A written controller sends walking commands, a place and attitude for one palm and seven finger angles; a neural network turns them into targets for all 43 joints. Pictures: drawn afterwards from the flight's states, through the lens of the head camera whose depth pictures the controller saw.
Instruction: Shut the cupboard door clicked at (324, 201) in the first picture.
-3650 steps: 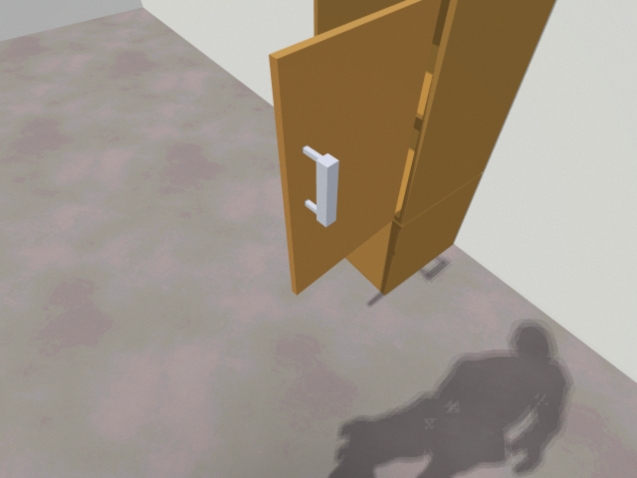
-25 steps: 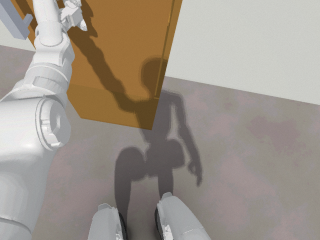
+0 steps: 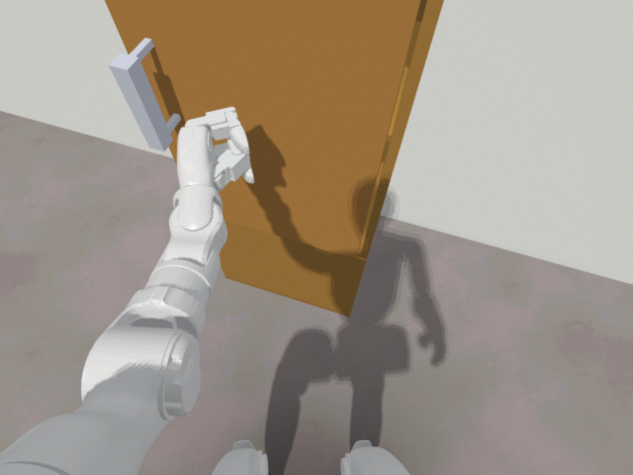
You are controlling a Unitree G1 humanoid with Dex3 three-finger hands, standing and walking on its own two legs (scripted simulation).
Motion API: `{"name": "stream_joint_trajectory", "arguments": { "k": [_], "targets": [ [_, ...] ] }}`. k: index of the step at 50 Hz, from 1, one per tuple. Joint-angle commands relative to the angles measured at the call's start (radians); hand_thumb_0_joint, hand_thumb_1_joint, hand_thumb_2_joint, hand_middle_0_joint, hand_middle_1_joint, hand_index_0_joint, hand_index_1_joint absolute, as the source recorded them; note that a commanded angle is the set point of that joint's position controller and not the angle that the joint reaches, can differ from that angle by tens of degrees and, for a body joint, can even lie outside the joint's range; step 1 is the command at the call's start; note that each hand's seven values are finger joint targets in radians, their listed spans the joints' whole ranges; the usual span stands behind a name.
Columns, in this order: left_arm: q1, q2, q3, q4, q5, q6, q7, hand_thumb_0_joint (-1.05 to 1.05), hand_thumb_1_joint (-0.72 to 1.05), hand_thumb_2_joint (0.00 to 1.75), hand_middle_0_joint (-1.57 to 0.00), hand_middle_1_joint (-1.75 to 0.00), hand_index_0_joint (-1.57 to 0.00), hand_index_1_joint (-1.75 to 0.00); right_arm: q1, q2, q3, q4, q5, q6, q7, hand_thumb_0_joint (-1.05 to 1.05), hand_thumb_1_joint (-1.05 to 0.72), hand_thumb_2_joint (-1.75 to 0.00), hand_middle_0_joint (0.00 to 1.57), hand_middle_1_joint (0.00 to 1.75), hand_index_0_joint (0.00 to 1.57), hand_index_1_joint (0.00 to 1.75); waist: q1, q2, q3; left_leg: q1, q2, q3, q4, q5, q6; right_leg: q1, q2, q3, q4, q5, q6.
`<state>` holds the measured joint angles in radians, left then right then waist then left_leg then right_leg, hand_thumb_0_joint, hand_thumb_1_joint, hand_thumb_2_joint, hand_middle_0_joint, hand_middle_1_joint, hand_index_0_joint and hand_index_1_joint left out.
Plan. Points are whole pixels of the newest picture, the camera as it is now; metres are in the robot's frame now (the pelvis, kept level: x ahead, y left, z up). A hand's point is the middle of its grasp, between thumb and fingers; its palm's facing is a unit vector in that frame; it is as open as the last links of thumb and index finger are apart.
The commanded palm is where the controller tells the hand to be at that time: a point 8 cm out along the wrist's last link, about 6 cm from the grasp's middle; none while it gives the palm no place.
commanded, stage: draw the hand back to the body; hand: left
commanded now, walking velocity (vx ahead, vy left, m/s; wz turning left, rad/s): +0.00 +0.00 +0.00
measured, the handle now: (153, 96) +0.63 +0.19 +0.08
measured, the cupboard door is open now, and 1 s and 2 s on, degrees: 0 0 0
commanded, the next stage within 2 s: step back with the hand held close in 1.62 s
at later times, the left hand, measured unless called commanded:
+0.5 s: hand (166, 206) +0.39 +0.12 +0.14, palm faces +0.00 -1.00 -0.02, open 3.1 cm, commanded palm +0.34 +0.18 +0.15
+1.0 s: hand out of the picture +0.25 +0.24 +0.19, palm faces +0.29 -0.92 -0.28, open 4.3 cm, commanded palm +0.20 +0.29 +0.21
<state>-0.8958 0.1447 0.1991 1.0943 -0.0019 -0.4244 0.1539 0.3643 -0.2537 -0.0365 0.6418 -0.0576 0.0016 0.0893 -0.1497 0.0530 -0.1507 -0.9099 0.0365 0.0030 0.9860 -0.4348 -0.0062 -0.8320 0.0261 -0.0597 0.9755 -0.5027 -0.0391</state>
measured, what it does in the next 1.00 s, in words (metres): rises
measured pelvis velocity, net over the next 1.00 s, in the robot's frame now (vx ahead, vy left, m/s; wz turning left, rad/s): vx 0.00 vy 0.02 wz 0.01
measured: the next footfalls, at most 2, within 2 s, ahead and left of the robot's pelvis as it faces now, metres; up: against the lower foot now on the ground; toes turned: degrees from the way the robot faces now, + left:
none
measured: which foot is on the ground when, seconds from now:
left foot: down 0.00-1.00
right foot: down 0.00-1.00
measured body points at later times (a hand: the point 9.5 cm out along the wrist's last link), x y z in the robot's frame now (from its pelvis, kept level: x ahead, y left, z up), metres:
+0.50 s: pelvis -0.01 +0.00 +0.03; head +0.01 -0.02 +0.48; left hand +0.38 +0.18 +0.14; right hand +0.07 -0.26 -0.09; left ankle +0.01 +0.12 -0.67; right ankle -0.03 -0.09 -0.67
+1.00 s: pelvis +0.00 +0.02 +0.07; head -0.02 +0.00 +0.52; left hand +0.23 +0.29 +0.21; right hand +0.20 -0.18 -0.01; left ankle +0.01 +0.12 -0.67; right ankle -0.03 -0.09 -0.67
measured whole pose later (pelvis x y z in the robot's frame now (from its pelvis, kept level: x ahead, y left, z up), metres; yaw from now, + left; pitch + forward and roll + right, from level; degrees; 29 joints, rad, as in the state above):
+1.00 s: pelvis +0.00 +0.02 +0.07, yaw +0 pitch -2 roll +0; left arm 0.21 0.29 0.15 -0.13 -0.07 -0.07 0.08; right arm 0.17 -0.22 0.05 0.57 0.04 -0.01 -0.08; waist 0.04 0.06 -0.02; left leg -0.18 -0.01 0.03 0.44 -0.22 0.03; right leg -0.11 -0.01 -0.03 0.43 -0.28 0.00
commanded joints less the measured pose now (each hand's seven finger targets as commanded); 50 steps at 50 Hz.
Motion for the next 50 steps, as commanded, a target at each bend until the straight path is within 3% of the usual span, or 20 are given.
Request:
{"name": "stream_joint_trajectory", "arguments": {
  "k": [1, 2, 5, 6, 8, 14, 17, 18, 22, 27, 28, 30, 31, 33, 39, 40, 43, 44, 48, 50],
  "targets": [
    [-0.519, 0.139, -0.011, -0.164, 0.011, -0.077, 0.005, 0.00, 0.90, 0.90, -1.30, -1.50, -1.30, -1.50, 0.200, -0.127, -0.045, -0.020, 0.001, -0.004, -0.012, 0.00, -0.90, -0.90, 0.20, 0.30, 0.20, 0.30, -0.066, -0.024, -0.420, 0.332, -0.052, 0.000, -0.023, 0.419, 0.036, 0.153, 0.009, 0.056, -0.099, 0.643, 0.041],
    [-0.516, 0.143, -0.006, -0.124, 0.004, -0.069, 0.002, 0.00, 0.90, 0.90, -1.30, -1.50, -1.30, -1.50, 0.191, -0.128, -0.045, -0.018, 0.000, 0.000, -0.014, 0.00, -0.90, -0.90, 0.20, 0.30, 0.20, 0.30, -0.070, -0.038, -0.395, 0.319, -0.051, 0.000, -0.018, 0.397, 0.036, 0.146, 0.010, 0.058, -0.107, 0.628, 0.041],
    [-0.353, 0.272, 0.115, -0.209, -0.028, -0.069, -0.027, 0.00, 0.90, 0.90, -1.30, -1.50, -1.30, -1.50, 0.171, -0.137, -0.040, -0.076, 0.009, 0.010, -0.024, 0.00, -0.90, -0.90, 0.20, 0.30, 0.20, 0.30, 0.031, -0.035, -0.525, 0.336, -0.063, 0.017, -0.057, 0.419, 0.035, 0.320, 0.007, 0.074, -0.108, 0.692, 0.035],
    [-0.311, 0.285, 0.122, -0.235, -0.035, -0.068, -0.042, 0.00, 0.90, 0.90, -1.30, -1.50, -1.30, -1.50, 0.152, -0.131, -0.034, -0.093, 0.018, 0.014, -0.029, 0.00, -0.90, -0.90, 0.20, 0.30, 0.20, 0.30, 0.045, -0.037, -0.543, 0.337, -0.062, 0.024, -0.074, 0.426, 0.033, 0.358, 0.002, 0.077, -0.112, 0.715, 0.037],
    [-0.248, 0.251, 0.090, -0.324, -0.050, -0.057, -0.070, 0.00, 0.90, 0.90, -1.30, -1.50, -1.30, -1.50, 0.133, -0.122, -0.032, -0.123, 0.031, 0.016, -0.032, 0.00, -0.90, -0.90, 0.20, 0.30, 0.20, 0.30, 0.059, -0.066, -0.526, 0.346, -0.063, 0.035, -0.099, 0.412, 0.038, 0.401, 0.008, 0.076, -0.139, 0.731, 0.041],
    [-0.122, 0.188, 0.006, -0.528, -0.122, 0.004, -0.141, 0.00, 0.90, 0.90, -1.30, -1.50, -1.30, -1.50, 0.070, -0.121, -0.034, -0.147, 0.075, 0.009, -0.063, 0.00, -0.90, -0.90, 0.20, 0.30, 0.20, 0.30, 0.047, -0.144, -0.372, 0.412, -0.055, 0.040, -0.184, 0.315, 0.048, 0.442, 0.016, 0.075, -0.249, 0.654, 0.054],
    [-0.076, 0.166, -0.033, -0.583, -0.153, 0.028, -0.169, 0.00, 0.90, 0.90, -1.30, -1.50, -1.30, -1.50, 0.028, -0.118, -0.027, -0.139, 0.089, -0.008, -0.084, 0.00, -0.90, -0.90, 0.20, 0.30, 0.20, 0.30, 0.050, -0.096, -0.276, 0.465, -0.049, 0.035, -0.225, 0.258, 0.049, 0.399, 0.016, 0.073, -0.305, 0.526, 0.051],
    [-0.082, 0.163, -0.045, -0.633, -0.155, 0.028, -0.178, 0.00, 0.90, 0.90, -1.30, -1.50, -1.30, -1.50, 0.018, -0.115, -0.022, -0.140, 0.092, -0.017, -0.087, 0.00, -0.90, -0.90, 0.20, 0.30, 0.20, 0.30, 0.048, -0.077, -0.277, 0.485, -0.048, 0.031, -0.240, 0.251, 0.050, 0.387, 0.014, 0.069, -0.313, 0.494, 0.050],
    [0.116, 0.193, -0.030, -0.692, -0.162, 0.062, -0.197, 0.00, 0.90, 0.90, -1.30, -1.50, -1.30, -1.50, -0.037, -0.110, -0.013, -0.148, 0.099, -0.038, -0.098, 0.00, -0.90, -0.90, 0.20, 0.30, 0.20, 0.30, 0.099, -0.007, -0.231, 0.539, -0.046, 0.029, -0.280, 0.251, 0.046, 0.402, 0.012, 0.056, -0.334, 0.437, 0.035],
    [0.315, 0.238, 0.016, -0.833, -0.200, 0.125, -0.221, 0.00, 0.90, 0.90, -1.16, -1.35, -1.16, -1.35, -0.125, -0.106, 0.002, -0.196, 0.112, -0.054, -0.108, 0.00, -0.90, -0.90, 0.20, 0.30, 0.20, 0.30, 0.149, -0.058, -0.179, 0.549, -0.046, 0.033, -0.344, 0.242, 0.045, 0.481, 0.002, 0.051, -0.371, 0.412, 0.034],
    [0.337, 0.256, -0.063, -0.948, -0.107, 0.137, -0.173, 0.00, 0.90, 0.90, -1.13, -1.32, -1.13, -1.32, -0.171, -0.070, 0.006, -0.221, 0.118, -0.020, -0.127, 0.00, -0.90, -0.90, 0.20, 0.30, 0.20, 0.30, 0.131, -0.096, -0.174, 0.590, -0.048, 0.038, -0.393, 0.231, 0.044, 0.513, -0.027, 0.098, -0.436, 0.402, 0.049],
    [0.440, 0.256, -0.044, -0.991, -0.114, 0.180, -0.134, 0.00, 0.90, 0.90, -1.08, -1.26, -1.08, -1.26, -0.201, -0.079, 0.008, -0.235, 0.118, -0.005, -0.150, 0.00, -0.90, -0.90, 0.20, 0.30, 0.20, 0.30, 0.137, -0.137, -0.089, 0.586, -0.047, 0.031, -0.426, 0.200, 0.046, 0.531, -0.034, 0.096, -0.486, 0.330, 0.052],
    [0.439, 0.288, -0.023, -1.024, -0.098, 0.190, -0.119, 0.00, 0.90, 0.90, -1.05, -1.23, -1.05, -1.23, -0.222, -0.082, 0.012, -0.229, 0.120, -0.001, -0.159, 0.00, -0.90, -0.90, 0.20, 0.30, 0.20, 0.30, 0.136, -0.108, -0.076, 0.615, -0.044, 0.035, -0.440, 0.198, 0.047, 0.520, -0.034, 0.100, -0.508, 0.316, 0.053],
    [0.458, 0.292, -0.022, -1.055, -0.088, 0.214, -0.101, 0.00, 0.90, 0.90, -1.00, -1.17, -1.00, -1.17, -0.250, -0.079, 0.021, -0.228, 0.120, 0.004, -0.171, 0.00, -0.90, -0.90, 0.20, 0.30, 0.20, 0.30, 0.138, -0.118, -0.024, 0.651, -0.043, 0.032, -0.470, 0.189, 0.050, 0.514, -0.028, 0.087, -0.544, 0.270, 0.045],
    [0.615, 0.254, -0.053, -1.234, -0.075, 0.260, -0.073, 0.00, 0.90, 0.90, -0.83, -0.99, -0.83, -0.99, -0.278, -0.069, 0.038, -0.223, 0.108, -0.029, -0.182, 0.00, -0.90, -0.90, 0.20, 0.30, 0.20, 0.30, 0.145, 0.031, -0.017, 0.801, -0.031, 0.010, -0.555, 0.260, 0.039, 0.587, -0.015, 0.044, -0.572, 0.332, 0.022],
    [0.658, 0.264, -0.042, -1.257, -0.076, 0.266, -0.071, 0.00, 0.90, 0.90, -0.81, -0.96, -0.81, -0.96, -0.276, -0.076, 0.037, -0.221, 0.107, -0.036, -0.182, 0.00, -0.90, -0.90, 0.20, 0.30, 0.20, 0.30, 0.151, 0.004, -0.018, 0.812, -0.027, 0.003, -0.568, 0.274, 0.038, 0.601, -0.010, 0.037, -0.583, 0.341, 0.022],
    [0.736, 0.286, -0.017, -1.384, -0.067, 0.271, -0.060, 0.00, 0.90, 0.90, -0.72, -0.87, -0.72, -0.87, -0.290, -0.071, 0.048, -0.224, 0.097, -0.056, -0.176, 0.00, -0.90, -0.90, 0.20, 0.30, 0.20, 0.30, 0.161, 0.026, -0.034, 0.857, -0.027, -0.003, -0.596, 0.326, 0.032, 0.638, -0.010, 0.025, -0.593, 0.385, 0.018],
    [0.791, 0.271, -0.019, -1.405, -0.069, 0.276, -0.059, 0.00, 0.90, 0.90, -0.69, -0.84, -0.69, -0.84, -0.291, -0.067, 0.047, -0.221, 0.094, -0.060, -0.175, 0.00, -0.90, -0.90, 0.20, 0.30, 0.20, 0.30, 0.163, 0.016, -0.020, 0.858, -0.023, -0.006, -0.600, 0.352, 0.031, 0.654, -0.009, 0.020, -0.591, 0.403, 0.016],
    [0.921, 0.326, 0.070, -1.469, -0.071, 0.290, -0.055, 0.00, 0.90, 0.90, -0.58, -0.72, -0.58, -0.72, -0.302, -0.067, 0.051, -0.216, 0.086, -0.063, -0.170, 0.00, -0.90, -0.90, 0.20, 0.30, 0.20, 0.30, 0.181, -0.038, 0.015, 0.843, -0.024, -0.003, -0.620, 0.377, 0.028, 0.684, -0.011, 0.016, -0.615, 0.427, 0.022],
    [0.988, 0.339, 0.104, -1.500, -0.074, 0.295, -0.056, 0.00, 0.90, 0.90, -0.53, -0.66, -0.53, -0.66, -0.309, -0.068, 0.045, -0.213, 0.083, -0.068, -0.170, 0.00, -0.90, -0.90, 0.20, 0.30, 0.20, 0.30, 0.188, -0.016, 0.039, 0.839, -0.022, -0.003, -0.622, 0.392, 0.026, 0.695, -0.011, 0.019, -0.627, 0.437, 0.021]
  ]
}}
